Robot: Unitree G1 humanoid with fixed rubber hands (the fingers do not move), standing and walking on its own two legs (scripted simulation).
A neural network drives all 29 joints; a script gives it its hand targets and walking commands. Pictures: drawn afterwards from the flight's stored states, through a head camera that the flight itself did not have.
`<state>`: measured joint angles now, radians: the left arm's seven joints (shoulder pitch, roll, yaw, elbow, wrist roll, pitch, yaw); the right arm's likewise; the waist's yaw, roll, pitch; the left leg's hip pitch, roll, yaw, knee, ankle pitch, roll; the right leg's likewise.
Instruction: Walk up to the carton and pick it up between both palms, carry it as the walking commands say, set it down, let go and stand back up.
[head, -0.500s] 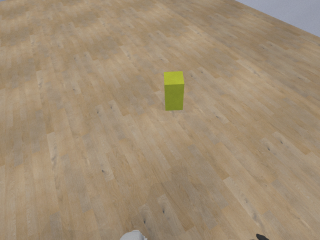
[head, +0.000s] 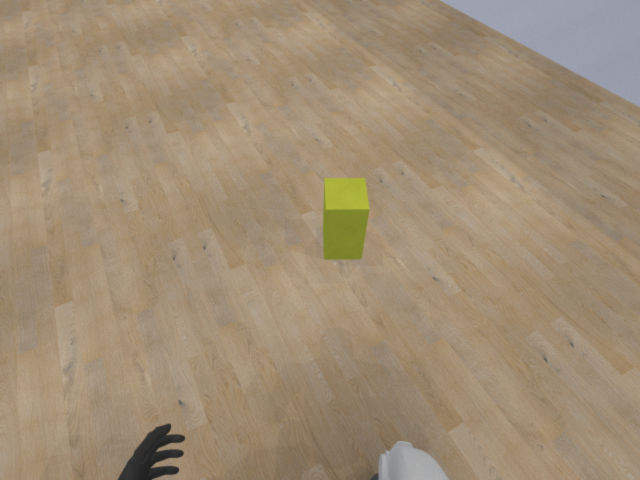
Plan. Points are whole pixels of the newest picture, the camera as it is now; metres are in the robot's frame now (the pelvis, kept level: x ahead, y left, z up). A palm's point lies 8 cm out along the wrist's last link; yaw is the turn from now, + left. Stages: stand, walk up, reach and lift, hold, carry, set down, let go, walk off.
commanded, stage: walk up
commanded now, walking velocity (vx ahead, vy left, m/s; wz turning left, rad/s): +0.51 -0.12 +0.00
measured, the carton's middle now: (343, 220) +1.07 -0.06 -0.63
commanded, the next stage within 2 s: none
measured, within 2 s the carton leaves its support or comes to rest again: neither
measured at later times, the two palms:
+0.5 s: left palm (161, 416) +0.21 +0.25 -0.10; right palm (513, 376) +0.29 -0.28 -0.13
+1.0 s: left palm (194, 243) +0.54 +0.28 -0.12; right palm (466, 286) +0.45 -0.24 -0.11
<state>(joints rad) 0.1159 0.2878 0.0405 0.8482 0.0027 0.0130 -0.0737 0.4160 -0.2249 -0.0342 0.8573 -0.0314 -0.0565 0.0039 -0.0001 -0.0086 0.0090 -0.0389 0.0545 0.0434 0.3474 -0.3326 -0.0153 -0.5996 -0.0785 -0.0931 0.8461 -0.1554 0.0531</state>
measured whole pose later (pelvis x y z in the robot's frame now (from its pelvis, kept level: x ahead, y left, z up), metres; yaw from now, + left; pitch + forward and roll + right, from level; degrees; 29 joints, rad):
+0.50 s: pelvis +0.22 -0.03 +0.00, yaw +1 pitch -1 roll +3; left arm 0.44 0.28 0.02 0.88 0.00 -0.06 -0.01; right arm 0.27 -0.26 -0.03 0.86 -0.03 -0.01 0.07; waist 0.00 0.01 0.03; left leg -0.45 0.06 0.03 0.88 -0.16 -0.03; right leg -0.10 -0.11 -0.10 0.44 -0.32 0.00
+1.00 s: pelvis +0.43 +0.02 +0.00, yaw +0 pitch +1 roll -1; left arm 0.14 0.28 0.03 0.88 0.00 0.01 -0.06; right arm 0.36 -0.22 -0.03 0.88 -0.03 -0.06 0.01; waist 0.00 0.00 0.03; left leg -0.15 0.08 0.05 0.41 -0.28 -0.02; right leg -0.54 -0.07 -0.09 0.87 -0.25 0.03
